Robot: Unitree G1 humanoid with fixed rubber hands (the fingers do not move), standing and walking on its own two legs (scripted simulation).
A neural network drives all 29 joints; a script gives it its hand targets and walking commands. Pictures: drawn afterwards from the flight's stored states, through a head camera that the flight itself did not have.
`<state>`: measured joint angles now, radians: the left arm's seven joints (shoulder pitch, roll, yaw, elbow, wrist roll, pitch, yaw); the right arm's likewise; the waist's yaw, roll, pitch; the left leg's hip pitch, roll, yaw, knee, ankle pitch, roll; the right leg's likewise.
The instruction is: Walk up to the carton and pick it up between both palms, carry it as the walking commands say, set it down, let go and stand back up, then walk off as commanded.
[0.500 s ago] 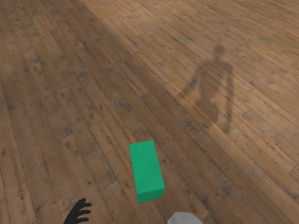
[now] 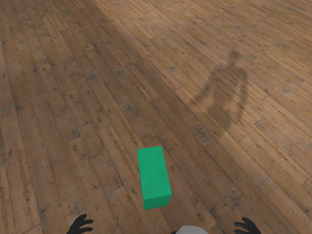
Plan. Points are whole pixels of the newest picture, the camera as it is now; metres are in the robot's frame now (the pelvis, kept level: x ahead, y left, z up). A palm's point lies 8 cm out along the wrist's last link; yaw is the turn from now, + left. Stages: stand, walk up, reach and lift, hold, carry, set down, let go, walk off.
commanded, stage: reach and lift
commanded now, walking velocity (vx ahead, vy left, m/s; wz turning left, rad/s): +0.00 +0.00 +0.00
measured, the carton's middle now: (152, 178) +0.45 -0.02 -0.64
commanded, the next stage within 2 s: none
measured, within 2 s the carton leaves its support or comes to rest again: neither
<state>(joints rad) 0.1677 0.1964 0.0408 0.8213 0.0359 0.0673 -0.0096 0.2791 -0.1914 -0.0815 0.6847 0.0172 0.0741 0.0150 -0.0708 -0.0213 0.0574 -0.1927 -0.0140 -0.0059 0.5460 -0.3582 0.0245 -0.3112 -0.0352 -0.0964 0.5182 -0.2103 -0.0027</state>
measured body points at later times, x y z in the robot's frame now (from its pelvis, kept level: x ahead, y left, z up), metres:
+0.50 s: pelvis -0.01 -0.02 +0.00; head +0.01 +0.00 +0.45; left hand +0.17 +0.15 -0.12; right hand +0.21 -0.17 -0.09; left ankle -0.04 +0.10 -0.73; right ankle +0.04 -0.12 -0.73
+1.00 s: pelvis +0.00 -0.01 -0.01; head +0.02 +0.01 +0.44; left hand +0.19 +0.15 -0.13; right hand +0.23 -0.13 -0.10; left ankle -0.04 +0.10 -0.73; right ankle +0.04 -0.12 -0.73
